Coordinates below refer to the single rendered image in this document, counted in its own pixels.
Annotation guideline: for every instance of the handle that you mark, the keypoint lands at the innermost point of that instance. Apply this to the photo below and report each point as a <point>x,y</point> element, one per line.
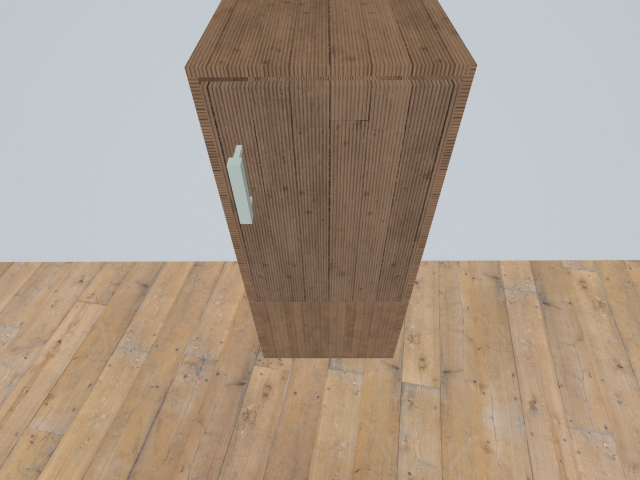
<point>239,186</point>

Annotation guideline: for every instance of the cupboard door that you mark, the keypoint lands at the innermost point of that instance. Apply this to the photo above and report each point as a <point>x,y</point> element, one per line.
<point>341,174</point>

